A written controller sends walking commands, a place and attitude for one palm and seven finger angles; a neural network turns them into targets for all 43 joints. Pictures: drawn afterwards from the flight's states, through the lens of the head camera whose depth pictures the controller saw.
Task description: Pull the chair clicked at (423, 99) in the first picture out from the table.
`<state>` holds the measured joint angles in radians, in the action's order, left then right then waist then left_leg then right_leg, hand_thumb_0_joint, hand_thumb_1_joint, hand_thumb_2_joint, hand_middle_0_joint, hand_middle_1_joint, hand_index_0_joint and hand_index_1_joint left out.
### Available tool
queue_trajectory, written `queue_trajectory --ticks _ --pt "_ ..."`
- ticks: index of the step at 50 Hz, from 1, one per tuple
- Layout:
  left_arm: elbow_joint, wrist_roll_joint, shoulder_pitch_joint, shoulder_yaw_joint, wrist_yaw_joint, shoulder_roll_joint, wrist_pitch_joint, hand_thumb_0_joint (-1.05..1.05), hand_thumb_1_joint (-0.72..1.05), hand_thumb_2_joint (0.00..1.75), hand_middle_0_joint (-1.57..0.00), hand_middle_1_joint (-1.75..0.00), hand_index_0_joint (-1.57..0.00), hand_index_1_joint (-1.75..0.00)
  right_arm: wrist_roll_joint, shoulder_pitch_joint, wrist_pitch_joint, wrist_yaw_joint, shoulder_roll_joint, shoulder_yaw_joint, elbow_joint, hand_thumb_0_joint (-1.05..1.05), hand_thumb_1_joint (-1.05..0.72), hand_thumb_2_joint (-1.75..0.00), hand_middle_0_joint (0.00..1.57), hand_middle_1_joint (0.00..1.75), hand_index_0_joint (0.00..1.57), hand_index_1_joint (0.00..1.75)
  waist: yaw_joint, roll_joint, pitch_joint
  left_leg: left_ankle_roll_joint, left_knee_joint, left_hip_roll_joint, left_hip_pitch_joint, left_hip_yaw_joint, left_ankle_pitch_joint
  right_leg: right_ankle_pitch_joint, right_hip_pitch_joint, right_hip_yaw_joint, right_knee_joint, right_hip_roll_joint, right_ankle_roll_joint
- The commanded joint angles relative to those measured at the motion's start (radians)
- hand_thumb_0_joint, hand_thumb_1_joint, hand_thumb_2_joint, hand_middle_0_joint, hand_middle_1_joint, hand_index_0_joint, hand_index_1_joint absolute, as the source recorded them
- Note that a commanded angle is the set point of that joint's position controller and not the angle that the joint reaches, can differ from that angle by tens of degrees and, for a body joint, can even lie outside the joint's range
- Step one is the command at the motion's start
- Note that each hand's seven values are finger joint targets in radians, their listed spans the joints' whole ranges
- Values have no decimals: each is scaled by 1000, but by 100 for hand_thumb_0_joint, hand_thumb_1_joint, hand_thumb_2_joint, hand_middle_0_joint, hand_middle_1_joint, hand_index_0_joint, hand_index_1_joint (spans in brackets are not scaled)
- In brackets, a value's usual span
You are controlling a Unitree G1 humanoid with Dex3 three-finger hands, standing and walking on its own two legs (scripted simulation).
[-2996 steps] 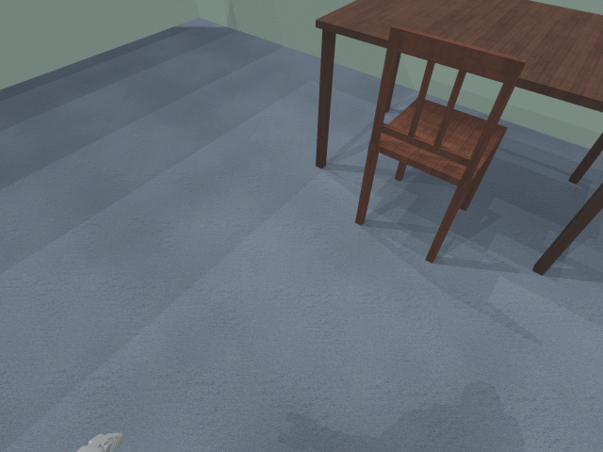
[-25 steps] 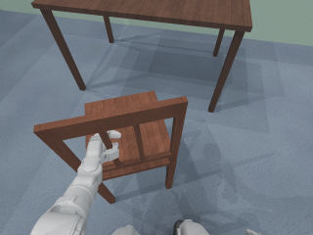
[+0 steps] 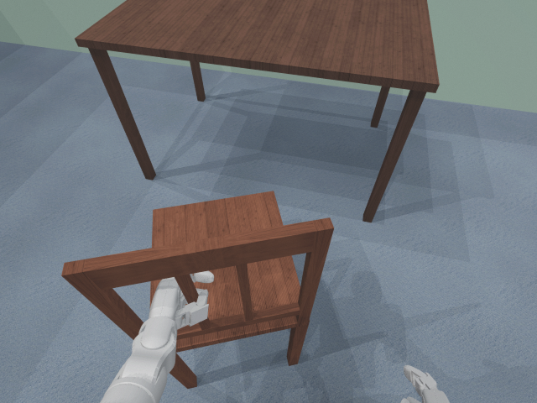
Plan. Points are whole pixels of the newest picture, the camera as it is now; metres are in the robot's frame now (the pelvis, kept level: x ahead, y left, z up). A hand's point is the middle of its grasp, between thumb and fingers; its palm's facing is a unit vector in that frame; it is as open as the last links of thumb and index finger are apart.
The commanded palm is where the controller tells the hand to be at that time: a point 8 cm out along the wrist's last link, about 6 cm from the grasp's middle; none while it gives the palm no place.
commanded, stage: stop walking, hand still on the chair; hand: left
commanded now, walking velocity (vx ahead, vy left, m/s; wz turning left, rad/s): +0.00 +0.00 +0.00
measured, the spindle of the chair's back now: (194, 302) +0.30 +0.15 -0.11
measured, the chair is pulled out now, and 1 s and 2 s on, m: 0.56 0.56 0.56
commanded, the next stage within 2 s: open the thumb and straighten the fingers in 0.34 s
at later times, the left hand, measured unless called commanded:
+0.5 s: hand (202, 306) +0.28 +0.13 -0.07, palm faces +0.02 -0.99 -0.14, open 5.2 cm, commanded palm +0.26 +0.18 -0.05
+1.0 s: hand (194, 300) +0.29 +0.14 -0.07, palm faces +0.01 -0.99 -0.13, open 15.2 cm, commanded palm +0.27 +0.20 -0.04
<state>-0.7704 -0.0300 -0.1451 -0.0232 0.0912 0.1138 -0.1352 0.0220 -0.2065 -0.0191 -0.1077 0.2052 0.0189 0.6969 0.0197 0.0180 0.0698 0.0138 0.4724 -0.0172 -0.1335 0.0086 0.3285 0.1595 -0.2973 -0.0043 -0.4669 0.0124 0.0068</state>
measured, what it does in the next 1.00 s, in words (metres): stands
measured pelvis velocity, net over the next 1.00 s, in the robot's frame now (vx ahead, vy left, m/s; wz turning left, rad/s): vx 0.01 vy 0.00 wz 0.04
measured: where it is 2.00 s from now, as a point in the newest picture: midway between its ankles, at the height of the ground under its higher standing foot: outside the picture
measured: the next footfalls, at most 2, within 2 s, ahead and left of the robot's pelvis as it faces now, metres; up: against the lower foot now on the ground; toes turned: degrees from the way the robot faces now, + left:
none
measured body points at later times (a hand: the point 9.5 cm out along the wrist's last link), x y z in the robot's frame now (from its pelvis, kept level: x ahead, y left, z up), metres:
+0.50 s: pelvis +0.01 +0.00 +0.00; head +0.03 +0.01 +0.45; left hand +0.27 +0.18 -0.06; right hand +0.12 -0.24 -0.11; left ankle -0.05 +0.13 -0.74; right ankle +0.06 -0.12 -0.74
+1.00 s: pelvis +0.01 +0.00 -0.03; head +0.05 -0.02 +0.42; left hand +0.28 +0.20 -0.06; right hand +0.16 -0.24 -0.13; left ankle -0.05 +0.13 -0.74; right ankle +0.06 -0.12 -0.74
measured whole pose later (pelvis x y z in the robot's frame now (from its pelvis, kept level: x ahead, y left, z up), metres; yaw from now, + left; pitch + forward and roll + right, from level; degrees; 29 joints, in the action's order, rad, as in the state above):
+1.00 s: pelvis +0.01 +0.00 -0.03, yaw +2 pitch +10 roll +0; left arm -0.42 -0.08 -0.04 0.00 0.00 0.16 0.08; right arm 0.04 -0.24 -0.08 -0.05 0.26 0.01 0.59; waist 0.04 0.05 -0.08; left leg 0.00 0.76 0.01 -0.48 -0.02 0.45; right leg 0.29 -0.63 -0.03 -0.75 0.05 0.01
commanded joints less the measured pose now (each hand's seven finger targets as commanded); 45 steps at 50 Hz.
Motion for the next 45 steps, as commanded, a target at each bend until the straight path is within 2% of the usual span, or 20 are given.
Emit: queue_trajectory --ticks 1,3,4,8,9,21,22,23,24,26,27,29,30,31,33,34,35,40,42,45 --pt "246 22 -203 27 8 145 -49 0 90 90 -50 -145 -50 -145 -7 9 -31 -9 137 -51 -122 0 -90 -90 20 30 20 30 1 -21 -293 -9 -53 -83 3 -38 -385 -405 247 80 7 93 -36" --pt "260 20 -187 14 4 130 -46 0 90 90 -50 -145 -50 -145 -7 16 -23 -8 134 -51 -128 0 -90 -90 20 30 20 30 4 -41 -295 -6 -50 -84 13 -35 -398 -438 253 81 7 98 -38" --pt "279 17 -185 9 5 139 -46 0 90 90 -50 -145 -50 -145 -4 15 -21 -9 139 -52 -124 0 -90 -90 20 30 20 30 9 0 -291 -4 -58 -82 6 -35 -404 -445 260 80 7 101 -41" --pt "300 19 -154 8 6 127 -41 0 90 90 -50 -145 -50 -145 -6 30 -7 -5 133 -51 -141 0 -90 -90 20 30 20 30 5 -11 -293 -4 -59 -83 13 -34 -407 -448 264 79 6 101 -43" --pt "314 15 -149 8 8 139 -40 0 90 90 -50 -145 -50 -145 -2 27 -6 -7 136 -53 -138 0 -90 -90 20 30 20 30 8 8 -292 -3 -64 -82 18 -32 -414 -450 262 77 8 101 -43" --pt "329 15 -135 18 20 136 -26 0 90 90 -50 -145 -50 -145 -5 43 15 -5 131 -48 -154 0 -90 -90 20 30 20 30 -2 29 -262 -14 -94 -89 -11 -36 -311 -297 246 74 33 91 -40" --pt "337 15 -103 70 26 183 -29 0 90 90 -50 -145 -50 -145 -5 41 16 -5 136 -51 -157 0 -90 -90 20 30 20 30 -6 28 -261 -13 -94 -90 -20 -43 -311 -297 253 79 35 92 -41" --pt "226 -48 -34 -30 -1 31 16 0 78 84 -50 -145 -50 -145 43 32 3 31 157 -50 -160 0 -90 -90 20 30 20 30 50 -79 -223 -7 -68 -31 -184 -3 -255 -212 152 -32 -7 58 -28" --pt "256 -54 -63 -8 -12 71 19 0 66 78 -50 -145 -50 -145 45 29 -2 44 169 -53 -160 0 -90 -90 20 30 20 30 37 -107 -215 -10 -54 -33 -215 -2 -228 -176 135 -32 -22 55 -32" --pt "385 -53 -152 50 -21 145 -1 0 42 67 -50 -145 -50 -145 34 38 -31 52 164 -64 -177 0 -90 -90 20 30 20 30 30 -30 -287 -18 -20 -14 -225 9 -189 -125 110 -21 -39 46 -25" --pt "411 -47 -128 62 -24 155 -6 0 30 61 -50 -145 -50 -145 27 34 -46 57 158 -63 -182 0 -90 -90 20 30 20 30 18 20 -306 -17 -5 -6 -238 14 -182 -109 100 -19 -49 44 -27" --pt "438 -33 -102 19 -36 129 3 0 5 49 -50 -145 -50 -145 25 18 -62 71 157 -61 -181 0 -90 -90 20 30 20 30 27 52 -311 -13 21 -4 -251 12 -193 -106 68 -24 -71 39 -34" --pt "442 -31 -87 4 -40 100 12 0 -7 43 -50 -145 -50 -145 21 12 -71 76 157 -61 -187 0 -90 -90 20 30 20 30 26 36 -329 -11 33 -2 -263 10 -195 -97 51 -35 -88 35 -31" --pt "416 -31 -71 -2 -46 91 28 0 -19 37 -50 -145 -50 -145 22 11 -75 80 163 -61 -187 0 -90 -90 20 30 20 30 30 9 -310 -14 51 -3 -288 9 -184 -90 26 -37 -100 34 -30" --pt "421 -39 -56 25 -50 104 57 0 -43 26 -47 -138 -47 -138 21 3 -81 84 171 -66 -198 0 -90 -90 20 30 20 30 25 -23 -336 -15 75 2 -329 8 -163 -81 17 -39 -126 31 -27" --pt "460 -47 -108 105 -45 214 68 0 -55 20 -45 -130 -45 -130 23 2 -78 79 184 -66 -198 0 -90 -90 20 30 20 30 18 -24 -363 -17 75 3 -338 3 -149 -73 44 -29 -128 34 -27" --pt "490 -46 -115 101 -48 200 79 0 -55 20 -43 -123 -43 -123 20 1 -80 73 175 -68 -212 0 -90 -90 20 30 20 30 18 -37 -401 -21 75 8 -339 9 -146 -73 70 -28 -137 31 -21" --pt "505 -63 -61 42 -67 105 125 0 -55 20 -30 -87 -30 -87 23 1 -98 67 176 -63 -230 0 -90 -90 20 30 20 30 28 -45 -380 -19 119 10 -368 8 -158 -75 3 -43 -174 26 -19" --pt "522 -66 -98 44 -76 120 138 0 -55 20 -25 -73 -25 -73 24 -5 -102 64 186 -64 -232 0 -90 -90 20 30 20 30 41 -75 -382 -20 137 11 -383 0 -143 -53 -24 -47 -187 24 -15" --pt "547 -61 -110 39 -84 126 155 0 -55 20 -18 -51 -18 -51 21 -12 -113 58 188 -65 -240 0 -90 -90 20 30 20 30 43 -52 -392 -22 159 16 -388 -2 -146 -53 -34 -47 -203 23 -14"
